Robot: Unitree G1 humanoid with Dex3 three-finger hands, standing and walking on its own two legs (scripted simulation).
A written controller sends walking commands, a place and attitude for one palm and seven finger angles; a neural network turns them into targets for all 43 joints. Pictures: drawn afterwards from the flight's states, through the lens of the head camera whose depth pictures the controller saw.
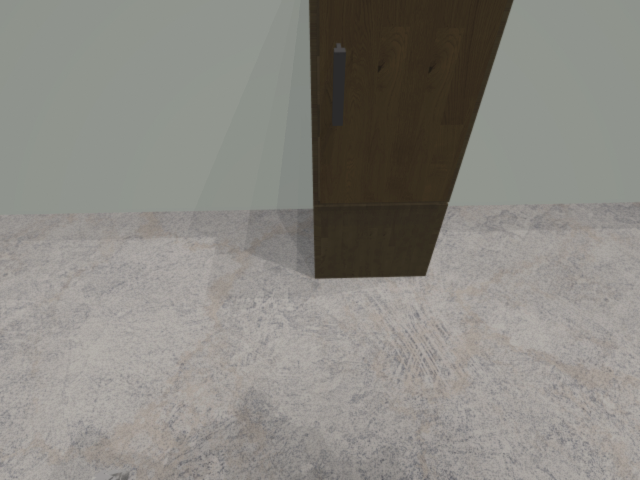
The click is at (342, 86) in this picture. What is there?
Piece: cupboard door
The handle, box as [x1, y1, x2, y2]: [332, 43, 345, 125]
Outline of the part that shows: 336,43 336,47 334,48 333,59 332,124 342,125 345,50 344,48 340,47 340,43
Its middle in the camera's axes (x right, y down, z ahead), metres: +0.04 -0.37 +0.93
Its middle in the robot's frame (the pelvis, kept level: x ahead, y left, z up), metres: +0.95 +0.01 +0.05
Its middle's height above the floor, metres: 0.83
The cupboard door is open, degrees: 0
